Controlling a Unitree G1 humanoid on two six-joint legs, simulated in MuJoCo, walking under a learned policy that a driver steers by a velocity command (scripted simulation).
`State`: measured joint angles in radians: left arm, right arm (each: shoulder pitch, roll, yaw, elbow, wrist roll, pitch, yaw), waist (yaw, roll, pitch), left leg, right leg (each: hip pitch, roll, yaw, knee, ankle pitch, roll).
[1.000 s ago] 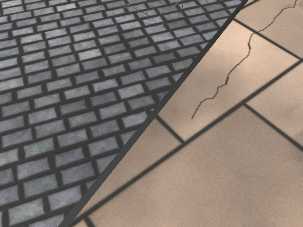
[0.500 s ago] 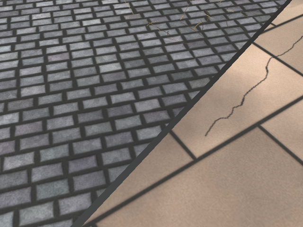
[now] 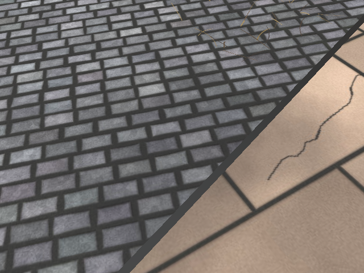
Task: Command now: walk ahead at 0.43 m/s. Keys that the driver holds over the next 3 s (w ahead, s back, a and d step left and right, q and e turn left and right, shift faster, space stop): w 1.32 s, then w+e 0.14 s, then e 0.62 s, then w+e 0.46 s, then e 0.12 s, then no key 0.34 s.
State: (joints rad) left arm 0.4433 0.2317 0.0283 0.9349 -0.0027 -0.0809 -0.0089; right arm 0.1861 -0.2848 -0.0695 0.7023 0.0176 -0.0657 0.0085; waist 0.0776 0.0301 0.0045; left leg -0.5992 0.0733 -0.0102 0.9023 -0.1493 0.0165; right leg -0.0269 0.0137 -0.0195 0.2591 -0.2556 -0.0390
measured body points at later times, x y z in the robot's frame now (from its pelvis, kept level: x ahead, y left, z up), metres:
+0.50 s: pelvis +0.27 +0.07 +0.00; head +0.29 +0.08 +0.45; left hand +0.42 +0.34 -0.11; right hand +0.31 -0.20 -0.12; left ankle +0.27 +0.15 -0.75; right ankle +0.37 -0.10 -0.68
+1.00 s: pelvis +0.56 +0.00 +0.00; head +0.59 -0.01 +0.45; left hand +0.63 +0.28 -0.12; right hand +0.68 -0.27 -0.12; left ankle +0.60 +0.17 -0.67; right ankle +0.58 -0.08 -0.75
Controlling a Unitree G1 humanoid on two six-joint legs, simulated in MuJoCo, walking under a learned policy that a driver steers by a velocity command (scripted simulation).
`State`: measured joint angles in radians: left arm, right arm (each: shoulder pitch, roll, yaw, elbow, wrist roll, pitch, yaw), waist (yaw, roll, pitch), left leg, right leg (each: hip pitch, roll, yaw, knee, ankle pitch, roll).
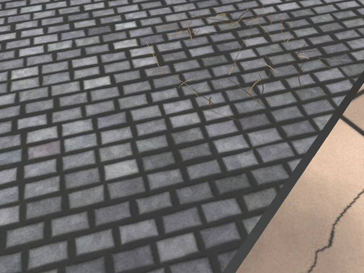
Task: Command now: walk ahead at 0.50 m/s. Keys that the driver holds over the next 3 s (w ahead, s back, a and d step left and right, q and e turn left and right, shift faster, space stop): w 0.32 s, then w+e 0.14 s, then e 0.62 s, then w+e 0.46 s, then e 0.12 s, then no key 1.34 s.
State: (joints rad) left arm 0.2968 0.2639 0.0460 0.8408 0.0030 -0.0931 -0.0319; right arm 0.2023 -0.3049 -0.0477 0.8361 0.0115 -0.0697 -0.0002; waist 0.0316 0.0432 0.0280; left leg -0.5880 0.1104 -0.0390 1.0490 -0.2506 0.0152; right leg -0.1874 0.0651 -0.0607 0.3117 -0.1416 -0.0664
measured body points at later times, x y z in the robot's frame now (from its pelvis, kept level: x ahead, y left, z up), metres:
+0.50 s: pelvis +0.28 +0.07 +0.00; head +0.31 +0.09 +0.44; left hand +0.37 +0.35 -0.14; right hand +0.37 -0.20 -0.12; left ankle +0.32 +0.16 -0.75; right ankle +0.25 -0.09 -0.66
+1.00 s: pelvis +0.45 +0.04 -0.01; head +0.49 +0.00 +0.43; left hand +0.67 +0.27 -0.10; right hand +0.52 -0.28 -0.13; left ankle +0.48 +0.19 -0.67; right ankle +0.51 -0.06 -0.75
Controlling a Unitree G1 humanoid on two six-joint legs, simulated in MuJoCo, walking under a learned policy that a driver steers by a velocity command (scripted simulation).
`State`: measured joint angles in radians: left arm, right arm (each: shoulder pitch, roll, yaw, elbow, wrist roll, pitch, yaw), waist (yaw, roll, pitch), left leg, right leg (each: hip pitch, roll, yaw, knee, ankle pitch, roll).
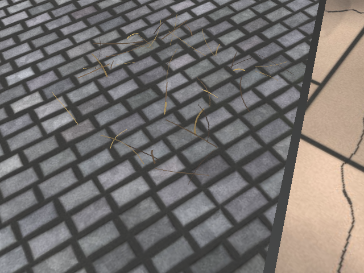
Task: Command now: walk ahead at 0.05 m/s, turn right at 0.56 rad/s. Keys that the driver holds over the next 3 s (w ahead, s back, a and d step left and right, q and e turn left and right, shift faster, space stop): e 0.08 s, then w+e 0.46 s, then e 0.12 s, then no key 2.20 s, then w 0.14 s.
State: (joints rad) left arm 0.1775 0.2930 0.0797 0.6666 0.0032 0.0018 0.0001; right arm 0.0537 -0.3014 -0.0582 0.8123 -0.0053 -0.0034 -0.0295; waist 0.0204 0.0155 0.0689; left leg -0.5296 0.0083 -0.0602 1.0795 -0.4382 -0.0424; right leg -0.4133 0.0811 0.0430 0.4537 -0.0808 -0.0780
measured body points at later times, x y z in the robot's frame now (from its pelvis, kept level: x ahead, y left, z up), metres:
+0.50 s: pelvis +0.11 +0.04 +0.01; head +0.12 +0.06 +0.46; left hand +0.35 +0.25 -0.08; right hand +0.04 -0.25 -0.09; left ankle +0.07 +0.17 -0.73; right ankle +0.13 -0.15 -0.64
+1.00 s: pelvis +0.24 -0.07 +0.00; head +0.27 -0.10 +0.45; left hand +0.50 +0.08 -0.09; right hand +0.22 -0.38 -0.11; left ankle +0.36 +0.04 -0.69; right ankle +0.24 -0.18 -0.73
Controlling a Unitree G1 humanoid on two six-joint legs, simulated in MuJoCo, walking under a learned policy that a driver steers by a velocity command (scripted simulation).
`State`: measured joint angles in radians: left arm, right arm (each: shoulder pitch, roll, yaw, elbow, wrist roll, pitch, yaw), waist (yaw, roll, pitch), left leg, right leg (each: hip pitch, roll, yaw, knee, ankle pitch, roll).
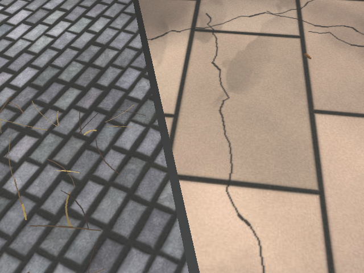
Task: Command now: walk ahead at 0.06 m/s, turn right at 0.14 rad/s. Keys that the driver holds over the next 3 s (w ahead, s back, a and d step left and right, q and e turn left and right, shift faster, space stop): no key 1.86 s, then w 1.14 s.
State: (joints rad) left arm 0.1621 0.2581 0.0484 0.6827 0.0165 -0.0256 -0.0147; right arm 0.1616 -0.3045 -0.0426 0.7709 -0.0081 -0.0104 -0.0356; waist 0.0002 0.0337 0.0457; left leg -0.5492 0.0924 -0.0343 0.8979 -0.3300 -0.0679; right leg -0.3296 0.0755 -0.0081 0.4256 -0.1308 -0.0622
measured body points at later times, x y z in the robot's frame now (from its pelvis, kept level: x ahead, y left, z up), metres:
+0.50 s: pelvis +0.06 +0.04 +0.00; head +0.07 +0.04 +0.45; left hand +0.17 +0.30 -0.13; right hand +0.19 -0.22 -0.12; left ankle +0.06 +0.15 -0.74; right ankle +0.05 -0.09 -0.74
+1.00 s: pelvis +0.06 +0.04 +0.00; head +0.07 +0.05 +0.45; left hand +0.12 +0.30 -0.15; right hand +0.14 -0.21 -0.14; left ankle +0.06 +0.15 -0.74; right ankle +0.05 -0.09 -0.74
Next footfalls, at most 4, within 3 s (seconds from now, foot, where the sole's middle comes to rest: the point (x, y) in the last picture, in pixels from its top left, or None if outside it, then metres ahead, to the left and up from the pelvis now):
0.12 left None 0.10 0.15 -0.77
2.58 left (155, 257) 0.51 0.14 -0.77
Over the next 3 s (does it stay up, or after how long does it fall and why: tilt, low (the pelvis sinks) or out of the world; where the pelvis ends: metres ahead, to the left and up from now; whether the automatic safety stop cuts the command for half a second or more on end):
stays up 0.55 0.05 0.01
